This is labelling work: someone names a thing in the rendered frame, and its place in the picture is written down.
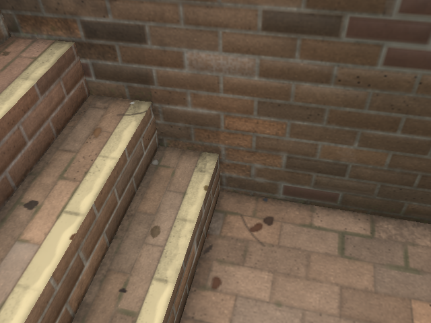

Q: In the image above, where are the stairs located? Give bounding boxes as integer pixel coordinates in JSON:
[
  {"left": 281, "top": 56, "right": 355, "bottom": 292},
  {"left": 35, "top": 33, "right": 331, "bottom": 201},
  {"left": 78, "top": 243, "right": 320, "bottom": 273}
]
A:
[{"left": 0, "top": 10, "right": 220, "bottom": 323}]

